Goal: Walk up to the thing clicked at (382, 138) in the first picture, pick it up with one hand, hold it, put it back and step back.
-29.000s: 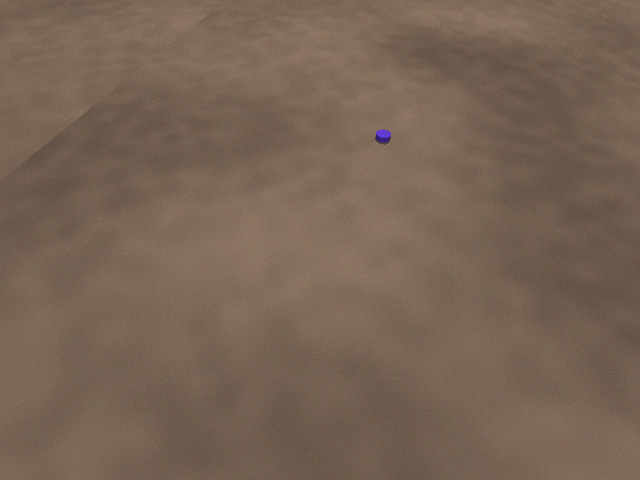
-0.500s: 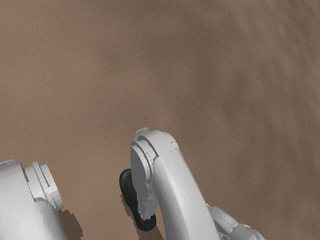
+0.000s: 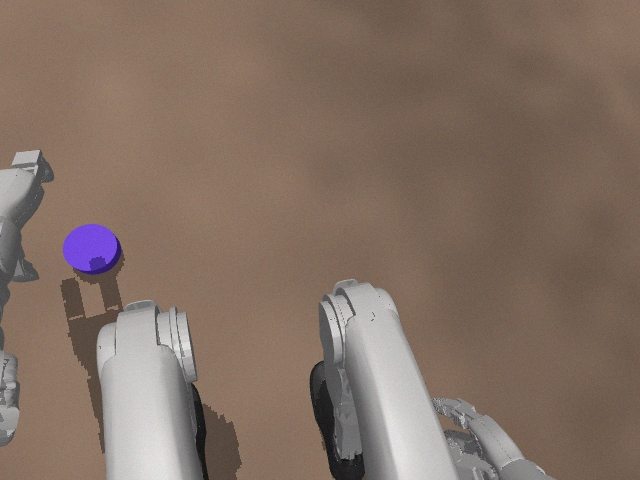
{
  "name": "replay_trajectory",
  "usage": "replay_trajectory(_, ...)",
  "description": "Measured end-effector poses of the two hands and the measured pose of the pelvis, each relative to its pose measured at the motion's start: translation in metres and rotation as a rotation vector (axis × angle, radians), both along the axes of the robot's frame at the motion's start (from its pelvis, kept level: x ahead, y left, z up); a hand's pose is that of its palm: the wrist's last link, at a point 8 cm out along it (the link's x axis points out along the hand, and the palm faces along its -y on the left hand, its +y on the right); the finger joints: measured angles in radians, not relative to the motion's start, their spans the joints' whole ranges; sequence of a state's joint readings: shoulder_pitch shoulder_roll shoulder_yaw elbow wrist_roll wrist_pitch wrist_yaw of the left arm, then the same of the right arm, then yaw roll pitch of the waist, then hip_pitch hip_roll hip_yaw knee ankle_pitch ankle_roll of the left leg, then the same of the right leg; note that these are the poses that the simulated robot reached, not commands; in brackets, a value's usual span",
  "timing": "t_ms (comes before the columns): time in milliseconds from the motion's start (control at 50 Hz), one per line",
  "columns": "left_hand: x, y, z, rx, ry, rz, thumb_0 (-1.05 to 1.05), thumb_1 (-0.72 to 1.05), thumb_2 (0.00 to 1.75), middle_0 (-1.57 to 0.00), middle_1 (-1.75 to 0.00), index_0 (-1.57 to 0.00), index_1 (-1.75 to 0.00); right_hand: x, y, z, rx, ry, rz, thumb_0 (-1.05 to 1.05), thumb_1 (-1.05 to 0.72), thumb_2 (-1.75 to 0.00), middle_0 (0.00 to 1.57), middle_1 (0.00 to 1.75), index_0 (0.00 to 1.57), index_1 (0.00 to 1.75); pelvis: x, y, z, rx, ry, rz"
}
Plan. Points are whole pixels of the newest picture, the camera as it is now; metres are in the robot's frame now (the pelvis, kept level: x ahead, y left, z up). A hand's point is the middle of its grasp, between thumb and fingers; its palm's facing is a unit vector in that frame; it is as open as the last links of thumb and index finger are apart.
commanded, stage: withdraw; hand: left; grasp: from above
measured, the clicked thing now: (93, 249) +0.46 +0.30 -0.33
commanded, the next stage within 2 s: home in 0.26 s
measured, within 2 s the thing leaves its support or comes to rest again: neither
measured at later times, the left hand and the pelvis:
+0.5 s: hand (26, 221) +0.45 +0.33 -0.16, palm faces -0.34 -0.06 -0.94, open 13.5 cm; pelvis +0.01 +0.00 -0.02, yaw +0 degrees
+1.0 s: hand out of the picture +0.28 +0.28 +0.05, palm faces -0.17 -0.75 -0.64, open 7.6 cm; pelvis +0.01 +0.00 +0.16, yaw +6 degrees
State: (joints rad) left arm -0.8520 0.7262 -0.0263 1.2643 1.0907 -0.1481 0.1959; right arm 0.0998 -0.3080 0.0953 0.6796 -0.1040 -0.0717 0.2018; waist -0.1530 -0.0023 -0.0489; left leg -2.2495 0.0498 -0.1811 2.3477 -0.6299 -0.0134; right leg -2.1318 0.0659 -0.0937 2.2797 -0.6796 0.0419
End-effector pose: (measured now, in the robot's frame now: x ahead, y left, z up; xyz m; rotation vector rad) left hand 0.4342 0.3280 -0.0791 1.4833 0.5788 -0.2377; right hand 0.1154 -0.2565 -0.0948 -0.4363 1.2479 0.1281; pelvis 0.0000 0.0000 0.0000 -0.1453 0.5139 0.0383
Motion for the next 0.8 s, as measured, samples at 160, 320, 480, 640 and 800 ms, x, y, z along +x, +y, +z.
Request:
replay_trajectory(160, 0.005, -0.003, -0.031, -0.031, -0.014, -0.071, 0.0, -0.49, 1.0, -0.09, -1.01, -0.08, -1.01, -0.031, -0.021, 0.005, -0.148, 0.071, -0.023, 0.0, -0.9, -0.9, 0.2, 0.3, 0.2, 0.3, -0.005, -0.002, -0.015, -0.004, -0.022, -0.004)
replay_trajectory(320, 0.017, -0.002, -0.061, -0.014, -0.09, -0.089, 0.0, -0.49, 1.0, -0.09, -1.01, -0.09, -1.01, -0.065, -0.014, -0.01, -0.184, 0.169, -0.066, 0.0, -0.9, -0.89, 0.2, 0.3, 0.2, 0.3, -0.001, 0.003, -0.034, -0.021, -0.023, -0.008)
replay_trajectory(480, 0.017, 0.002, -0.034, 0.035, -0.164, -0.023, 0.0, -0.42, 0.95, -0.14, -0.92, -0.13, -0.92, -0.061, 0.008, -0.021, -0.078, 0.164, -0.13, 0.0, -0.9, -0.89, 0.2, 0.3, 0.2, 0.3, 0.007, 0.004, -0.023, -0.013, 0.036, -0.002)
replay_trajectory(640, -0.017, 0.008, 0.037, -0.057, -0.14, 0.139, 0.0, 0.01, 0.9, -0.2, -0.62, -0.19, -0.63, -0.021, 0.016, 0.006, 0.015, 0.059, -0.156, 0.0, -0.9, -0.89, 0.2, 0.3, 0.21, 0.3, 0.01, 0.003, 0.024, 0.006, 0.076, 0.019)
replay_trajectory(800, -0.09, -0.004, 0.101, -0.342, -0.08, 0.295, 0.0, 0.54, 0.89, -0.21, -0.41, -0.21, -0.42, 0.041, 0.01, 0.074, 0.009, -0.113, -0.115, 0.0, -0.91, -0.89, 0.2, 0.3, 0.2, 0.3, 0.009, 0.002, 0.087, 0.025, 0.053, 0.038)
